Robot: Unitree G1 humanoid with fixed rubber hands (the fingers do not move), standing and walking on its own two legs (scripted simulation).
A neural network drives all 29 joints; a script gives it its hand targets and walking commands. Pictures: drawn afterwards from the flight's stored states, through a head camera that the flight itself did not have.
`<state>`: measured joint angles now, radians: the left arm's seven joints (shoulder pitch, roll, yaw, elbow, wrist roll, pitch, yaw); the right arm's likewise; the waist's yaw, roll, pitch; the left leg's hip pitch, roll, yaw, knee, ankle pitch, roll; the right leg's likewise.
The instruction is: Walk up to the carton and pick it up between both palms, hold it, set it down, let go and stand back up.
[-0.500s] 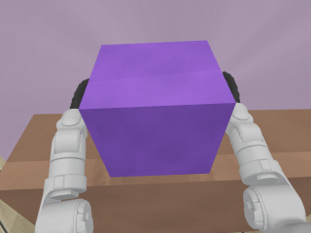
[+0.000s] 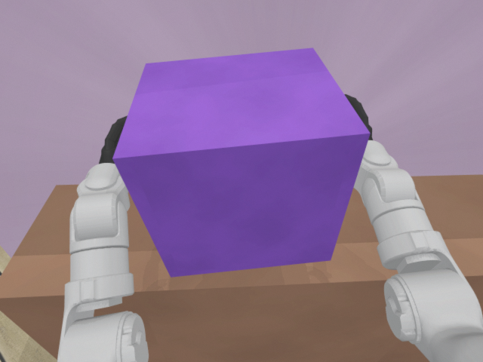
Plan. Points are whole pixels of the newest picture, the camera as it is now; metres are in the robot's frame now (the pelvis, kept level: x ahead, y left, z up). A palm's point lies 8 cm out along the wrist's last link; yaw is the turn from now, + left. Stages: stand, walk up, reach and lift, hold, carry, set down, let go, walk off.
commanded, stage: reach and lift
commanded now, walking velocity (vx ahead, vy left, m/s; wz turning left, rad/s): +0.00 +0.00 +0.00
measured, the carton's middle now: (240, 164) +0.40 +0.00 +0.16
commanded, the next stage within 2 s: hold in 0.96 s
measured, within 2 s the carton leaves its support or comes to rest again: neither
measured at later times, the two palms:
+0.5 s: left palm (113, 159) +0.36 +0.19 +0.21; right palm (359, 130) +0.38 -0.19 +0.24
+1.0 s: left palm (112, 150) +0.36 +0.19 +0.23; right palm (364, 120) +0.38 -0.19 +0.26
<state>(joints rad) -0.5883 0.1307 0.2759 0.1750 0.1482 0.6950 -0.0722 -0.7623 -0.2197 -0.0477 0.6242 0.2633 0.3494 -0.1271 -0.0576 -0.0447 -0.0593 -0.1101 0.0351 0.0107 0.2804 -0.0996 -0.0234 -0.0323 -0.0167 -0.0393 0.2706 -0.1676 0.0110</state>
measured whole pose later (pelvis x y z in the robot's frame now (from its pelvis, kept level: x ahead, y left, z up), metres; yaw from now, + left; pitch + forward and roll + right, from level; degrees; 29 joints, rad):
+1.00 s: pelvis +0.01 +0.00 +0.00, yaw +0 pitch -3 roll -1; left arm -0.65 0.13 0.30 0.13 0.15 0.83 -0.07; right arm -0.86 -0.27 -0.03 0.61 0.31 0.49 -0.14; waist -0.06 -0.03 -0.10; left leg -0.12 0.04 0.00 0.30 -0.12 -0.03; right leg -0.03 -0.01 -0.03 0.27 -0.17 0.01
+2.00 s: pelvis +0.00 +0.00 +0.00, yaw +0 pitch -2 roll -1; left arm -0.73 0.16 0.29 0.23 0.12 0.88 -0.07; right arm -0.98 -0.32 0.02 0.70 0.36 0.60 -0.16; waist -0.05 -0.01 -0.17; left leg -0.17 0.04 -0.02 0.32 -0.12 -0.03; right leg -0.07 0.01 -0.02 0.27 -0.17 0.00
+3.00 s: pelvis +0.00 +0.00 +0.00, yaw +0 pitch -2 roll -1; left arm -0.75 0.16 0.29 0.25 0.12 0.88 -0.06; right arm -0.99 -0.32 0.02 0.71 0.36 0.61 -0.16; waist -0.05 -0.01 -0.18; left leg -0.17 0.04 -0.03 0.32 -0.12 -0.03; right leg -0.07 0.01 0.00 0.27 -0.17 0.00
